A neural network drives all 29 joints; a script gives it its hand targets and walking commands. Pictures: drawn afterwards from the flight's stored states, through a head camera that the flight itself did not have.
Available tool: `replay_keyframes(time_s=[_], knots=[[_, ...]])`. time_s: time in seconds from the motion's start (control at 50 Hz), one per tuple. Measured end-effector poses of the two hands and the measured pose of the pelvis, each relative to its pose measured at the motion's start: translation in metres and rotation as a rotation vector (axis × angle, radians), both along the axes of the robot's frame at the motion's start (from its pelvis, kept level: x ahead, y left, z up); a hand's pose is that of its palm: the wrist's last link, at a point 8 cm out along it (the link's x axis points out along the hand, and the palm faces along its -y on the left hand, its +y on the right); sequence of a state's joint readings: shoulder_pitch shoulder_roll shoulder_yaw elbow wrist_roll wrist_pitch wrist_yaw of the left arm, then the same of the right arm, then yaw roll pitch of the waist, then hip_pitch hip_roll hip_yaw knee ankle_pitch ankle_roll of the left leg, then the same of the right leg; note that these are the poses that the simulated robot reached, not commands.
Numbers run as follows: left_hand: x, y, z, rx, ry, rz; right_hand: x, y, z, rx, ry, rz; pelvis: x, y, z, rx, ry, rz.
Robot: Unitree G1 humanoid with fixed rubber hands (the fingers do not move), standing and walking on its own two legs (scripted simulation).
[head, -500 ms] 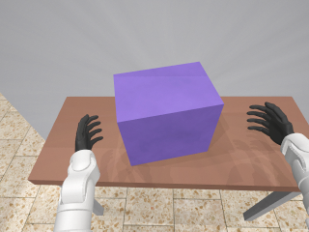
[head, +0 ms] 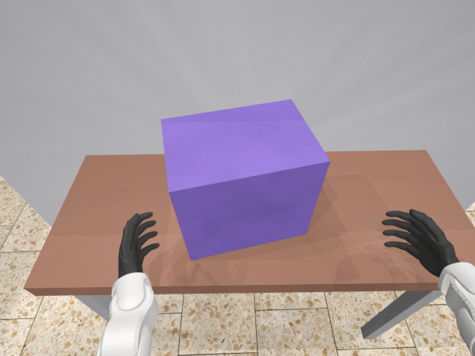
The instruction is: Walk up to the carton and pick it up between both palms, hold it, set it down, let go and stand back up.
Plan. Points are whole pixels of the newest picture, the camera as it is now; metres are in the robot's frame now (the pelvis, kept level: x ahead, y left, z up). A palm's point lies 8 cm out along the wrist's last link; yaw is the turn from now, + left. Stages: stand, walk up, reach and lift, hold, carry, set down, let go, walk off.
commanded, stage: set down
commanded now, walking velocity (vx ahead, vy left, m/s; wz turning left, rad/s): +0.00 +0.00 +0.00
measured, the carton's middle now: (239, 181) +0.46 +0.05 +0.01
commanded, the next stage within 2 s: none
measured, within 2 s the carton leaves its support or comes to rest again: neither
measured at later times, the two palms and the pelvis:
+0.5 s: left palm (140, 298) +0.21 +0.19 +0.00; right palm (452, 305) +0.24 -0.30 -0.01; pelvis +0.00 +0.00 -0.01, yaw -1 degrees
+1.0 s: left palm (132, 316) +0.19 +0.21 -0.03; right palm (435, 331) +0.21 -0.28 -0.04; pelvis +0.01 +0.01 -0.01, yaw +0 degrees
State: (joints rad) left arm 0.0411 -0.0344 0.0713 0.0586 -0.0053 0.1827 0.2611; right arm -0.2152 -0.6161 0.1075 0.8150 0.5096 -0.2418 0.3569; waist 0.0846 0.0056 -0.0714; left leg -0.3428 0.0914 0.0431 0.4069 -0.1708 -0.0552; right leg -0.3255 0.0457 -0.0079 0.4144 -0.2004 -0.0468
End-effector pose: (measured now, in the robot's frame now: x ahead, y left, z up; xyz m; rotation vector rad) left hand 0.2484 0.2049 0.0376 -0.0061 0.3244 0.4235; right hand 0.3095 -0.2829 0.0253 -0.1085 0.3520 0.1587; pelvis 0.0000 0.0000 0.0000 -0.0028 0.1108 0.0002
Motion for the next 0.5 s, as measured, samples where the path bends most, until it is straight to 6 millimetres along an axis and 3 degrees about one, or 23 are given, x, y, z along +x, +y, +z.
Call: replay_keyframes(time_s=[0.5], knots=[[-0.036, -0.012, -0.040, 0.000, 0.025, 0.003, -0.065, -0.021, -0.038, -0.037, 0.057, -0.029, 0.004, 0.001, -0.007, 0.002, -0.008, -0.010]])
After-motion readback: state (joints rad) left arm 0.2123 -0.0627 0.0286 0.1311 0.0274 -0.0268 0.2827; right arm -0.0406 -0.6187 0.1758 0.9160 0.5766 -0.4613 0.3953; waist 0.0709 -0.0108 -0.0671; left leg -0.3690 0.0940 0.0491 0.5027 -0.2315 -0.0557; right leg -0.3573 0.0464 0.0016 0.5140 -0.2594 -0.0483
